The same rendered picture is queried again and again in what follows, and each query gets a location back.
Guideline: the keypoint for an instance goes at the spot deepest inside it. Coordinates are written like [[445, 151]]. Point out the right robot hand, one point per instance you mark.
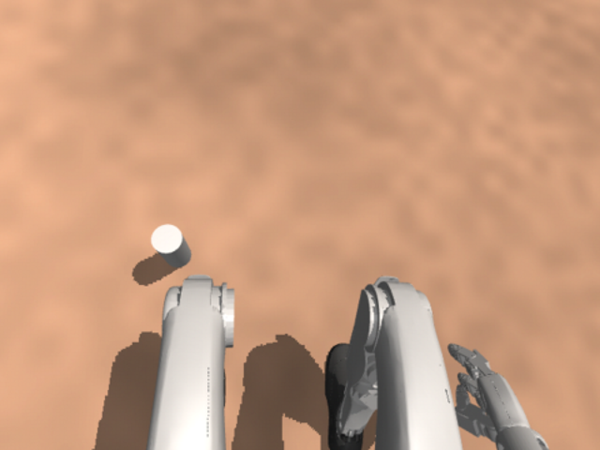
[[492, 392]]

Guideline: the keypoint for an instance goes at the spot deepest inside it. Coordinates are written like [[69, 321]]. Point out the right robot arm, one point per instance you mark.
[[520, 438]]

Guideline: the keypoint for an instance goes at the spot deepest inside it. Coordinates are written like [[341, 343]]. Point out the right robot foot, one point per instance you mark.
[[335, 382]]

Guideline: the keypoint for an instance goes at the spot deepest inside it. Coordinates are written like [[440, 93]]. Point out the can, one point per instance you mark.
[[170, 243]]

